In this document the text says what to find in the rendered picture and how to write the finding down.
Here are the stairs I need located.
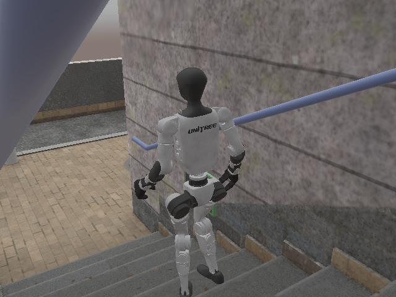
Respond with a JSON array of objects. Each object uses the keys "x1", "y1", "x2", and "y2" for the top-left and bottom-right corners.
[{"x1": 1, "y1": 231, "x2": 396, "y2": 297}]

